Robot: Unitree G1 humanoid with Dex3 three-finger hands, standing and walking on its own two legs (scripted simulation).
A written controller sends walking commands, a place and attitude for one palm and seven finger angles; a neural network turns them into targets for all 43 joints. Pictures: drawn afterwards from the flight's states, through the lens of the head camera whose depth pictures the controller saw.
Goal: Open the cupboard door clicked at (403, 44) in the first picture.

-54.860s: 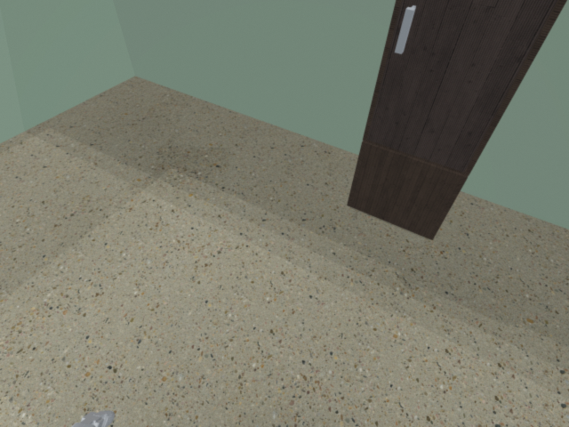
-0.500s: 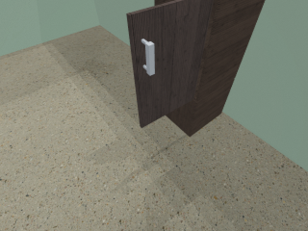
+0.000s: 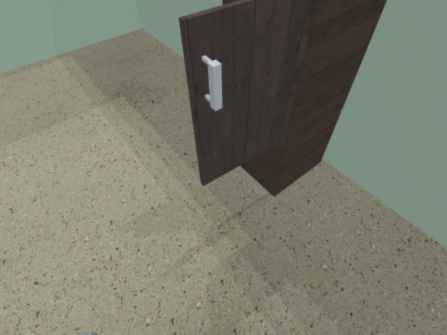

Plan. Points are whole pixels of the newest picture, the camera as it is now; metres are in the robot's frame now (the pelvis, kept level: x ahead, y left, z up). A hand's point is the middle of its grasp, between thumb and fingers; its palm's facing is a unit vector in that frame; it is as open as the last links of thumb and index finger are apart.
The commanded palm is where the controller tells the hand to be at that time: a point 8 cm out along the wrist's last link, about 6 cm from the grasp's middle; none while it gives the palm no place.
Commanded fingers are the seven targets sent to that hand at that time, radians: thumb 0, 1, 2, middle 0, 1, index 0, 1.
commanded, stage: look to check the result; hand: left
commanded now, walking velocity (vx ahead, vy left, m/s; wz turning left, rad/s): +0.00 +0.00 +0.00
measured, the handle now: (211, 83) +0.66 +0.06 +0.08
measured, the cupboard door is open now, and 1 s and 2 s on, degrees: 87 87 87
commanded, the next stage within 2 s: stand and wait in 0.16 s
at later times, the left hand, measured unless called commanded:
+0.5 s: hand out of the picture +0.10 +0.24 -0.15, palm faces -0.04 -0.94 -0.34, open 7.4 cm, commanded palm none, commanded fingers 0.00 0.90 0.90 -0.20 -0.30 -0.20 -0.30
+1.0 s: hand out of the picture +0.11 +0.24 -0.15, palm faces -0.05 -0.94 -0.34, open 7.4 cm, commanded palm none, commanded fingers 0.00 0.90 0.90 -0.20 -0.30 -0.20 -0.30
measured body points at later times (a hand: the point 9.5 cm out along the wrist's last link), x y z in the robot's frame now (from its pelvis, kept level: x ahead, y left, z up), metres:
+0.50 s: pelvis +0.02 +0.00 +0.00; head +0.04 -0.01 +0.45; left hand +0.11 +0.29 -0.13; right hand +0.10 -0.30 -0.14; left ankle +0.01 +0.12 -0.75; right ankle -0.01 -0.12 -0.75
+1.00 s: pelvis +0.02 +0.00 +0.00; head +0.04 -0.01 +0.45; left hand +0.11 +0.29 -0.13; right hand +0.09 -0.30 -0.14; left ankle +0.01 +0.12 -0.75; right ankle -0.01 -0.12 -0.75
